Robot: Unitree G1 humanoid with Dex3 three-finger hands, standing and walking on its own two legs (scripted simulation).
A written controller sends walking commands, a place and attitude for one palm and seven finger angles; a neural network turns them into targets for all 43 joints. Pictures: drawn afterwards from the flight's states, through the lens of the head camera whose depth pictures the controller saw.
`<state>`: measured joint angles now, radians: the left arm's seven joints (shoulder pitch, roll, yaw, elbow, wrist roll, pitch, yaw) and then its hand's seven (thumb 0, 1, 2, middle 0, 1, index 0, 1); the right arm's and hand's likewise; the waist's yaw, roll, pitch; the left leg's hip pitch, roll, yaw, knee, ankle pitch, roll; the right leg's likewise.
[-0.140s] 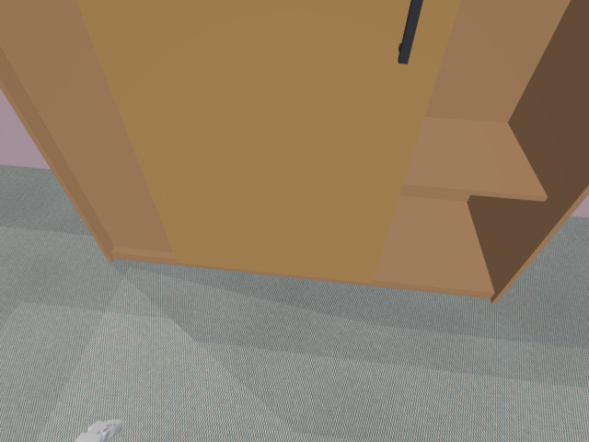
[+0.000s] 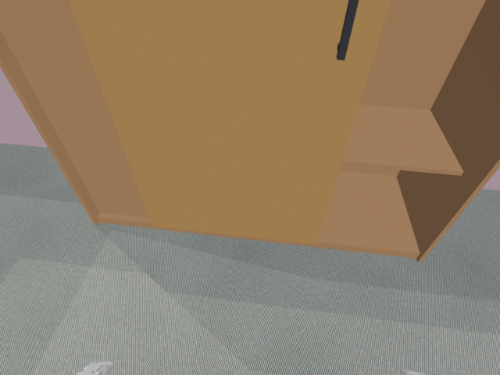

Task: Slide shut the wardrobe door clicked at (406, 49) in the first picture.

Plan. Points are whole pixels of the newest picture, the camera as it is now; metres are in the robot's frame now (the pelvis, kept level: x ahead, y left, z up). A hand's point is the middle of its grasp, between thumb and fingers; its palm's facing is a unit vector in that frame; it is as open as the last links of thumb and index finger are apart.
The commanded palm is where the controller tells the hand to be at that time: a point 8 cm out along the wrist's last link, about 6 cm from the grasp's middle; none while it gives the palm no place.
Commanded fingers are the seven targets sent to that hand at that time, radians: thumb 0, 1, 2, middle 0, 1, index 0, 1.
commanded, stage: stand and wait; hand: left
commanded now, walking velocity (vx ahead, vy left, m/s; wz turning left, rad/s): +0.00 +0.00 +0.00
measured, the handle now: (349, 11) +0.81 -0.17 +0.27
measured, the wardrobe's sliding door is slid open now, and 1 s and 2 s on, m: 0.47 0.47 0.47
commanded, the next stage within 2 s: look at it before walking up in 0.68 s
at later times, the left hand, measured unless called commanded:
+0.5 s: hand out of the picture +0.05 +0.23 -0.15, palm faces -0.04 -0.94 -0.33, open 7.4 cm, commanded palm none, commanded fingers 0.00 0.90 0.90 -0.20 -0.30 -0.20 -0.30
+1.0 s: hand out of the picture +0.08 +0.23 -0.15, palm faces -0.04 -0.94 -0.33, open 7.4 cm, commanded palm none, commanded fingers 0.00 0.90 0.90 -0.20 -0.30 -0.20 -0.30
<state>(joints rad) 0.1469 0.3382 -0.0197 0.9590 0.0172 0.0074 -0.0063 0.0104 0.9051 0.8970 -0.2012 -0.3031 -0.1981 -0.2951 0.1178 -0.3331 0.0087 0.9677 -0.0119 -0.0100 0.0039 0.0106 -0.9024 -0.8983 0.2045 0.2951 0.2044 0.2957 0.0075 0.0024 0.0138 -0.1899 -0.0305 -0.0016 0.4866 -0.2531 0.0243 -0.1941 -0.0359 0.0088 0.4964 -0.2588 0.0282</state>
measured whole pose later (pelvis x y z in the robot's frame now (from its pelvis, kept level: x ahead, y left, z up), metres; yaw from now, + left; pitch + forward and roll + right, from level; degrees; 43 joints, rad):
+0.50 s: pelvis -0.01 -0.01 +0.01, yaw +0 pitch -2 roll +0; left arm 0.17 0.34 -0.01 1.06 0.01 0.00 -0.01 0.01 0.90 0.90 -0.20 -0.30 -0.20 -0.30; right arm 0.15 -0.35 0.00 1.09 -0.01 0.00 0.00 0.01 -0.90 -0.90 0.20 0.29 0.20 0.30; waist 0.00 0.00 0.05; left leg -0.18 -0.01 -0.01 0.42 -0.20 0.00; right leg -0.18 -0.01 0.00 0.42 -0.20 0.01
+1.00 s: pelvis +0.00 -0.01 +0.01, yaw +0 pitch -2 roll +0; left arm 0.12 0.34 -0.01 1.07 0.02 -0.01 -0.01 0.01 0.90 0.90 -0.20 -0.30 -0.20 -0.30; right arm 0.12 -0.34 0.01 1.10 0.00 -0.02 0.00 0.01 -0.90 -0.90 0.20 0.30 0.20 0.30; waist 0.00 0.00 0.04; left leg -0.15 -0.01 -0.01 0.38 -0.19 0.00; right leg -0.16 -0.01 0.00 0.39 -0.20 0.01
